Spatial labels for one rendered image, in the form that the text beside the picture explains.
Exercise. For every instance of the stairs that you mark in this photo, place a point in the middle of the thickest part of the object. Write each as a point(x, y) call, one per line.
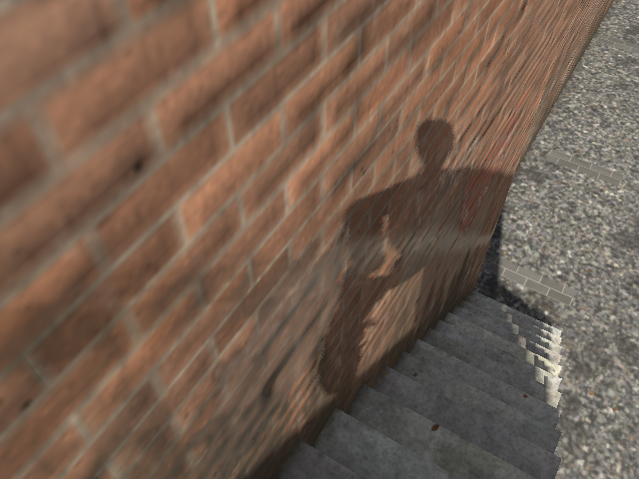
point(475, 399)

